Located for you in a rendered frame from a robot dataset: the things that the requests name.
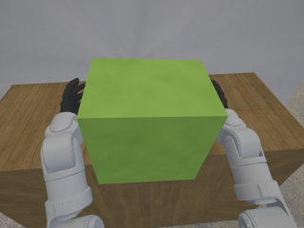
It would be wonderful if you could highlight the pedestal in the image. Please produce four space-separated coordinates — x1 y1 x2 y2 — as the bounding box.
0 72 304 228

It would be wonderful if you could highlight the right robot forearm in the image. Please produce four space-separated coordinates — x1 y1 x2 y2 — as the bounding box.
216 108 297 228

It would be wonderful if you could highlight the left robot upper arm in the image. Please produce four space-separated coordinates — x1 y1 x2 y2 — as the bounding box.
54 215 105 228

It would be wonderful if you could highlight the robot left hand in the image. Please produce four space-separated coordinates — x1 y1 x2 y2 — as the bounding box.
60 78 86 115

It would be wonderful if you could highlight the carton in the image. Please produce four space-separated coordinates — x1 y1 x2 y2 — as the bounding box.
76 58 228 184

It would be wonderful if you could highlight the left robot forearm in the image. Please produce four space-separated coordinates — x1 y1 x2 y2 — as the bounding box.
40 112 93 228

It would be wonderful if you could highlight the right robot upper arm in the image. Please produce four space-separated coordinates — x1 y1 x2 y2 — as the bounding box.
237 206 295 228

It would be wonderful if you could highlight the robot right hand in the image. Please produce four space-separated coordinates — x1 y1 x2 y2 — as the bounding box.
210 79 229 109

